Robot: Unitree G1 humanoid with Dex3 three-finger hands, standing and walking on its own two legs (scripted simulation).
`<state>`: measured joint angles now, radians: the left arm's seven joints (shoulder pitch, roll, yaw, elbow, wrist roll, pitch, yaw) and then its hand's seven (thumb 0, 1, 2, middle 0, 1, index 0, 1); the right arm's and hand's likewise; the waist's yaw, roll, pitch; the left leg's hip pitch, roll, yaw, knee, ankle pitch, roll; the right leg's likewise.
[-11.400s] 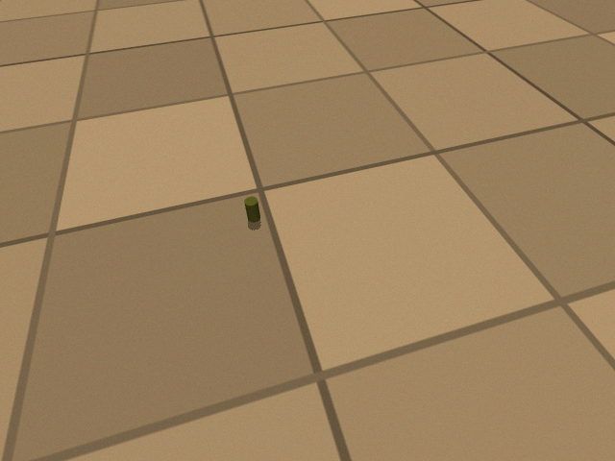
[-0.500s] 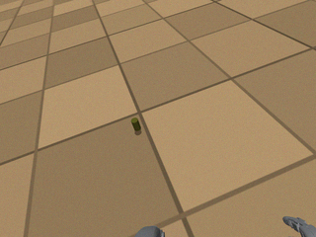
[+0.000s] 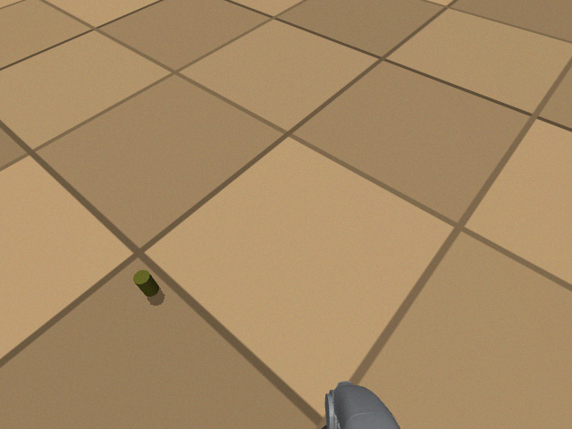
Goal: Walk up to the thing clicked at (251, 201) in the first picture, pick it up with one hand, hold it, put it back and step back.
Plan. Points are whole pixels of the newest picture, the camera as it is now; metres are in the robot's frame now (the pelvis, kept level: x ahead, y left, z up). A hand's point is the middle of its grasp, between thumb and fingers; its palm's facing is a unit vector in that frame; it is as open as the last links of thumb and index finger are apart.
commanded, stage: walk up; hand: left
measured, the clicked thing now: (146, 283) +0.73 +0.48 -0.71
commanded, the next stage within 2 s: none
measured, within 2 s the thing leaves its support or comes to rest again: neither
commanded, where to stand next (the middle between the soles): +0.31 +0.68 m, yaw -57 degrees
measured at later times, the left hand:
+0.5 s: hand out of the picture +0.29 +0.56 -0.15, palm faces -0.28 -0.69 -0.66, open 7.4 cm
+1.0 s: hand out of the picture +0.43 +0.71 -0.14, palm faces -0.44 -0.64 -0.63, open 7.4 cm
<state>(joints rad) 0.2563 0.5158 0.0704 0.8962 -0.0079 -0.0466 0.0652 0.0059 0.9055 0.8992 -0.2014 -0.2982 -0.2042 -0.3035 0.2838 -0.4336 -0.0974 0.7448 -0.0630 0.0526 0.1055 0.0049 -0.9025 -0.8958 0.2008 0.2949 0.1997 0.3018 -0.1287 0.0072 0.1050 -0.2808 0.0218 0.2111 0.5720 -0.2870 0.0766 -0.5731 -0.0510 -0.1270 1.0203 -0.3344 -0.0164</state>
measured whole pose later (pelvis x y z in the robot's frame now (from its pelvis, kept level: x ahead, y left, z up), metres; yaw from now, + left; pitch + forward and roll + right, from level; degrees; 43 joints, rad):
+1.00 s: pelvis +0.21 +0.48 -0.04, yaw -31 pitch -1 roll +0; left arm 0.34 0.43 0.06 0.73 0.04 -0.05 0.12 0.01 0.90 0.90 -0.21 -0.30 -0.21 -0.30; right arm 0.22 -0.47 -0.10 0.62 -0.06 0.13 0.07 0.01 -0.90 -0.90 0.20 0.30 0.20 0.30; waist -0.02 0.12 0.15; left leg -0.68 0.09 -0.10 1.41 -0.42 0.00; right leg -0.56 -0.06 0.04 0.90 -0.32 -0.01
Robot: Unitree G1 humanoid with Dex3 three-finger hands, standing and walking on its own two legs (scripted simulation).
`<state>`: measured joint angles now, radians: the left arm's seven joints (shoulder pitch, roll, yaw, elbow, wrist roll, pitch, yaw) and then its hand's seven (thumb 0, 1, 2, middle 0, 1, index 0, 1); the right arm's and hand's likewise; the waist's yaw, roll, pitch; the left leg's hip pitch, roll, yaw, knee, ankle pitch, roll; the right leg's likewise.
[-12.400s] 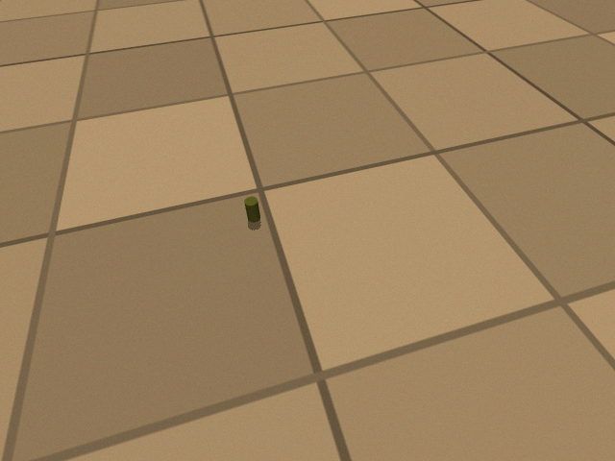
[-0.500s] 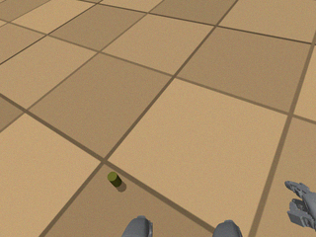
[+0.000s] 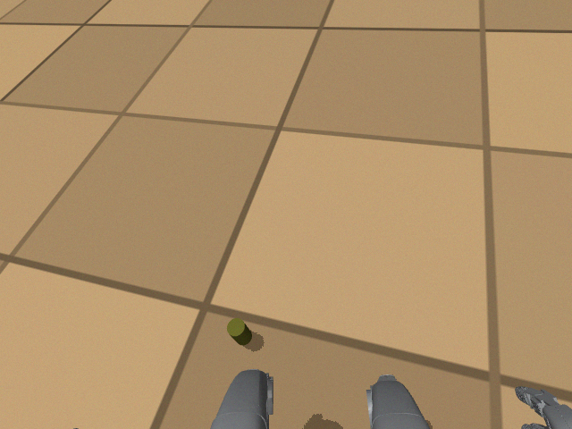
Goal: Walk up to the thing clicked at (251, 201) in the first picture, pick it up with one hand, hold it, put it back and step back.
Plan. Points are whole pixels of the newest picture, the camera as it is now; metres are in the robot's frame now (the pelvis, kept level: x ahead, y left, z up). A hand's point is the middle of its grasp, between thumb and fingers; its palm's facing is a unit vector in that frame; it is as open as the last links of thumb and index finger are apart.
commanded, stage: walk up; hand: left
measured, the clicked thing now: (239, 332) +0.45 +0.27 -0.67
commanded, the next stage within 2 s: none
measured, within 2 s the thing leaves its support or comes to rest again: neither
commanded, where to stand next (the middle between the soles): -0.01 +0.22 m, yaw -27 degrees
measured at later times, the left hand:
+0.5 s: hand out of the picture +0.05 +0.49 -0.11, palm faces -0.31 -0.81 -0.50, open 7.4 cm
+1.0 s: hand out of the picture +0.05 +0.56 -0.10, palm faces -0.47 -0.79 -0.40, open 7.4 cm
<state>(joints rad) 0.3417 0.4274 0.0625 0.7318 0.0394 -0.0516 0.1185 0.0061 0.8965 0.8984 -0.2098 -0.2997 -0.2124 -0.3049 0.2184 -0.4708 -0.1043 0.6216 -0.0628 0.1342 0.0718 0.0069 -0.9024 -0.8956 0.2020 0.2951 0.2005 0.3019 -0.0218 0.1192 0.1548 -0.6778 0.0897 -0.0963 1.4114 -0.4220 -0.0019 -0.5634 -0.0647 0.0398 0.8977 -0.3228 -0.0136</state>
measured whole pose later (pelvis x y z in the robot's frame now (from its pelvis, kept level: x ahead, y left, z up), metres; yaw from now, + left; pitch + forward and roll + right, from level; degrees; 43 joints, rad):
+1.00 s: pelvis -0.15 +0.32 +0.04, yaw -29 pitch -3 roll -1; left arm 0.28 0.47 0.11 0.94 0.03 0.04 -0.07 0.01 0.91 0.90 -0.20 -0.30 -0.20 -0.30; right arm 0.35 -0.46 -0.06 0.92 -0.04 -0.04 0.01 0.00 -0.90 -0.90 0.21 0.30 0.20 0.30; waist -0.04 -0.01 0.06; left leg -0.31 0.13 0.11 0.65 -0.30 0.01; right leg -0.41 0.01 0.05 0.91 -0.48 -0.01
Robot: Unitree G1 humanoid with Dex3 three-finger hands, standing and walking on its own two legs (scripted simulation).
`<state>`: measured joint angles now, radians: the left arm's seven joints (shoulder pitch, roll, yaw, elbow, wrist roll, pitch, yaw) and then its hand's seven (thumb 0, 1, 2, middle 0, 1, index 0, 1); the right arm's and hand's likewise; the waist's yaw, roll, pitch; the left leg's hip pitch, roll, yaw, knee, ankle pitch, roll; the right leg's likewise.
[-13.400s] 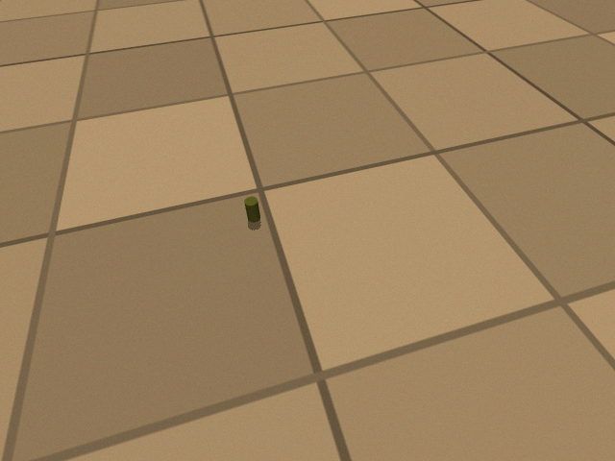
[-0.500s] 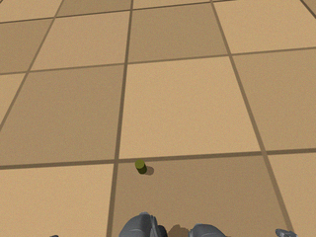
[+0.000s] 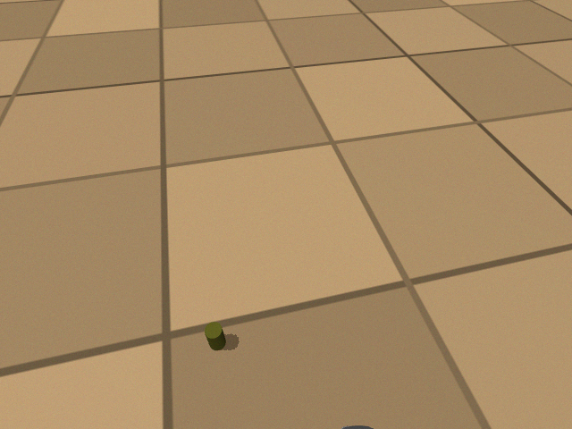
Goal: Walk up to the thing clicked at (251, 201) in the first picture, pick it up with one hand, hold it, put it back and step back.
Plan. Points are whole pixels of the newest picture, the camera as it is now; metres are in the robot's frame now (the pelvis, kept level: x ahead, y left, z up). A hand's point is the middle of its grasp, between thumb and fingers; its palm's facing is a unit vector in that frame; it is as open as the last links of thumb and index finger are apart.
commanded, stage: walk up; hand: left
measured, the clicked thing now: (215, 336) +0.55 +0.24 -0.71
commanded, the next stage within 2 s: none
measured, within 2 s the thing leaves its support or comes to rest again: neither
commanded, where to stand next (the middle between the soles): +0.16 -0.02 m, yaw +2 degrees
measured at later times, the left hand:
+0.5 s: hand out of the picture +0.11 +0.25 -0.16, palm faces +0.02 -0.93 -0.37, open 7.4 cm
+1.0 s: hand (149, 409) +0.20 +0.23 -0.13, palm faces +0.00 -0.93 -0.37, open 7.4 cm
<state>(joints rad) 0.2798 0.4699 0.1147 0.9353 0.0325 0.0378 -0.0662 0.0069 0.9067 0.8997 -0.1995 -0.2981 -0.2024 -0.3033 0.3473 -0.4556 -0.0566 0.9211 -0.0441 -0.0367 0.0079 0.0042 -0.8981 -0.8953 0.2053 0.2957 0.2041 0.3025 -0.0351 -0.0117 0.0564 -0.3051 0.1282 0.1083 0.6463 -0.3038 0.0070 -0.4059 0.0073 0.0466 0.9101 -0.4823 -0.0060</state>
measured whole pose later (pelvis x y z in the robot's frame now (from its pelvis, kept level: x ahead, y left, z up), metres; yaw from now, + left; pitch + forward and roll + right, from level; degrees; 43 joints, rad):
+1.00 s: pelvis +0.08 -0.03 +0.01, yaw +1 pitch -2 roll +0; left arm 0.01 0.35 0.02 1.12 0.00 -0.01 0.00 0.01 0.90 0.90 -0.20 -0.30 -0.20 -0.30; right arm 0.03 -0.39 0.00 1.13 0.01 0.01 0.02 0.00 -0.90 -0.90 0.20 0.29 0.20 0.30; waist -0.02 0.02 0.10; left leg -0.27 0.03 -0.01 0.46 -0.15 -0.03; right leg -0.14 -0.01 -0.02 0.49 -0.31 0.00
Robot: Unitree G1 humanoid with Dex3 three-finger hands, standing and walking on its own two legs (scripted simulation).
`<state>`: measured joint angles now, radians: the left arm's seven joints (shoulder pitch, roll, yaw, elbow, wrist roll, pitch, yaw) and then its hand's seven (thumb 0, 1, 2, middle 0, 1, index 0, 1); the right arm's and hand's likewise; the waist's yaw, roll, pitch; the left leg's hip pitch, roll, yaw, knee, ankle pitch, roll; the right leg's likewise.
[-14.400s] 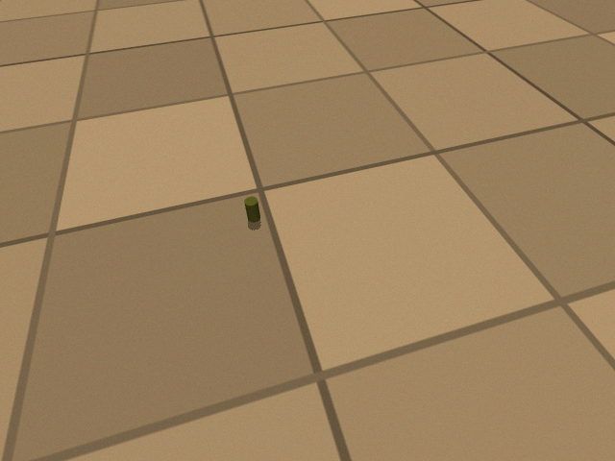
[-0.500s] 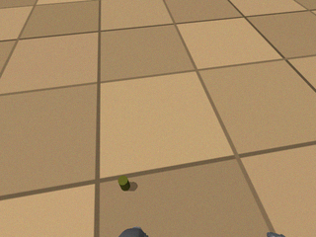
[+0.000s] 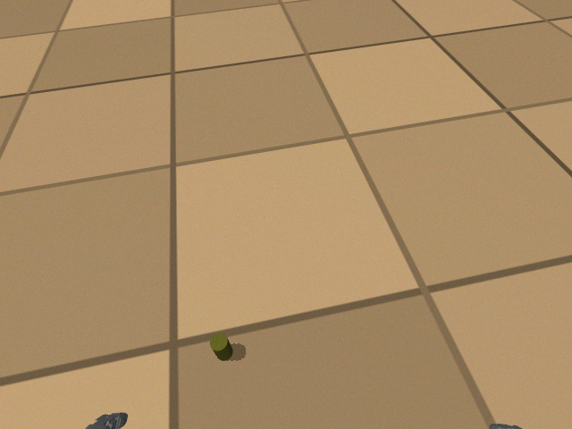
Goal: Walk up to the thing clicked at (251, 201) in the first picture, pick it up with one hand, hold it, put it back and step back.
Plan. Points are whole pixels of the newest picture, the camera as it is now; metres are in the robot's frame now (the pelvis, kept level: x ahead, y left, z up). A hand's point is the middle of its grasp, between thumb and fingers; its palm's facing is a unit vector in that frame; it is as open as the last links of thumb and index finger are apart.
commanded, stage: walk up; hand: left
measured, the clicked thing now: (221, 347) +0.47 +0.27 -0.72
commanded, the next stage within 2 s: none
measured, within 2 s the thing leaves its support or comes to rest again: neither
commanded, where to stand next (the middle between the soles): +0.08 +0.01 m, yaw +1 degrees
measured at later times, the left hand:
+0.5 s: hand out of the picture +0.10 +0.27 -0.15, palm faces +0.00 -0.94 -0.33, open 7.4 cm
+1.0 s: hand out of the picture +0.03 +0.28 -0.16, palm faces +0.04 -0.90 -0.43, open 7.4 cm
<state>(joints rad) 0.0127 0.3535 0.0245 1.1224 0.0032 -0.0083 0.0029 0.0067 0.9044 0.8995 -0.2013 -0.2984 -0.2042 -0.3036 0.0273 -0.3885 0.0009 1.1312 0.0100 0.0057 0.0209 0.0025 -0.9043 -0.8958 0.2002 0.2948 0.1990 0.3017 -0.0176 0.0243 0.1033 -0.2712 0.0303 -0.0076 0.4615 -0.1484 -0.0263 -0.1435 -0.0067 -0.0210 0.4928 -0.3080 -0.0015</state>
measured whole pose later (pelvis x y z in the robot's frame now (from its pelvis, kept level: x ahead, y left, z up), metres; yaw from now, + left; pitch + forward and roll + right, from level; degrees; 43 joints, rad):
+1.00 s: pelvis -0.04 -0.01 -0.02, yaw +2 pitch -1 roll +0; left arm 0.11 0.37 0.07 1.01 0.02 0.02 0.01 0.00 0.91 0.90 -0.20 -0.30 -0.20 -0.30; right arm -0.01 -0.40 -0.06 0.97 -0.01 0.08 0.01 0.00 -0.90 -0.90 0.20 0.30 0.20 0.30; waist 0.01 0.04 0.15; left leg -0.46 -0.01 -0.08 0.67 -0.27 0.00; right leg -0.27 0.01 -0.03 0.66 -0.38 -0.03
